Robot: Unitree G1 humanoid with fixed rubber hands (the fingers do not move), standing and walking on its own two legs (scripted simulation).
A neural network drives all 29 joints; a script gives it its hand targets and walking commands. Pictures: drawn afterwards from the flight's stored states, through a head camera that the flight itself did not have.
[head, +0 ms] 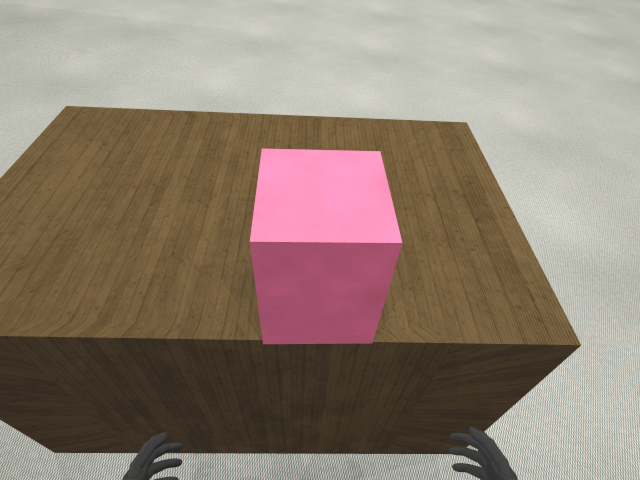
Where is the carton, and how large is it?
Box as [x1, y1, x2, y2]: [250, 149, 401, 343]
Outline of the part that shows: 262,149 250,236 250,247 263,343 371,343 401,245 401,239 380,152 345,150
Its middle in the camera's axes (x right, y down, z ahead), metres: +0.00 +0.02 +0.61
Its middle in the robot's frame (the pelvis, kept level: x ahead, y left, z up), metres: +0.46 +0.02 +0.02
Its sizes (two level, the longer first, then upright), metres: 0.192 0.181 0.247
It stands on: a pedestal, 0.68 m high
